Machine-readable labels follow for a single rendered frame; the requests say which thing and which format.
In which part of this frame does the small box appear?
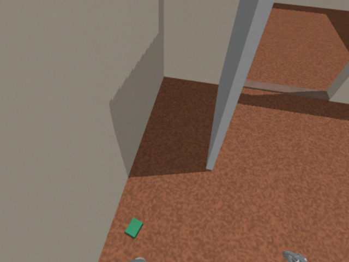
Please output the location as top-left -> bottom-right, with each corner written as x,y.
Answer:
125,218 -> 143,238

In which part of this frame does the right robot hand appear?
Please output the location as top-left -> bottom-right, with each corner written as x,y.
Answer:
283,251 -> 307,262

